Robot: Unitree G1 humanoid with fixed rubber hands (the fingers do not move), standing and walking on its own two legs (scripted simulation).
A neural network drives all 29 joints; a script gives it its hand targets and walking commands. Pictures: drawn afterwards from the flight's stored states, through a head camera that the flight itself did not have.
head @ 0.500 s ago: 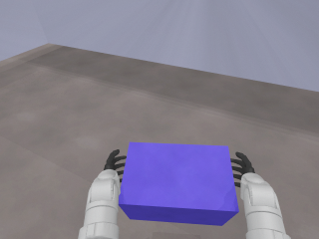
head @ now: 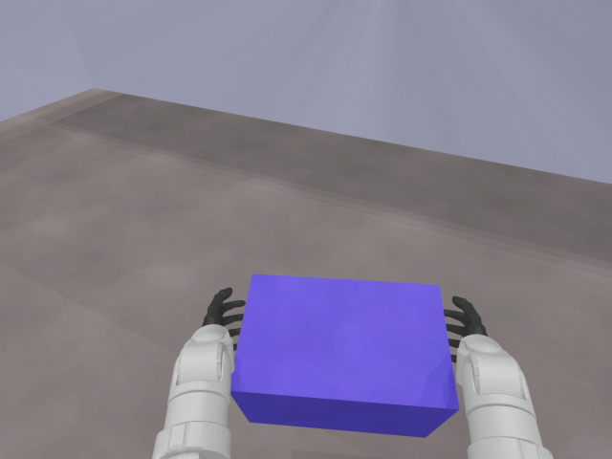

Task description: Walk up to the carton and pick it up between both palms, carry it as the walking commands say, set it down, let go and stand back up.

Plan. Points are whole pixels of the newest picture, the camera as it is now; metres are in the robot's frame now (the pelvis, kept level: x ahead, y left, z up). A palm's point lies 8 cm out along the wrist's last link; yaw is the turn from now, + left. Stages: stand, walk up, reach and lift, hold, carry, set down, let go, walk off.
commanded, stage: hold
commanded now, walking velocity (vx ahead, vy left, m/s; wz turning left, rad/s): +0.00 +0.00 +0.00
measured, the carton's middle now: (339, 356) +0.30 +0.00 -0.04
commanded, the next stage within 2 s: carry in 1.00 s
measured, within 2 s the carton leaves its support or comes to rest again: neither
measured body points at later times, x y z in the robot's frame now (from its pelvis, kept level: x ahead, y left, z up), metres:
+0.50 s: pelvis +0.00 +0.00 +0.00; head -0.07 +0.00 +0.45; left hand +0.29 +0.18 +0.03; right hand +0.29 -0.18 +0.02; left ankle +0.01 +0.11 -0.75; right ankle +0.01 -0.12 -0.75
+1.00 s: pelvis +0.00 +0.00 +0.00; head -0.06 +0.00 +0.44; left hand +0.29 +0.18 +0.02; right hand +0.28 -0.18 +0.02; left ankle +0.01 +0.11 -0.75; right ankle +0.01 -0.12 -0.75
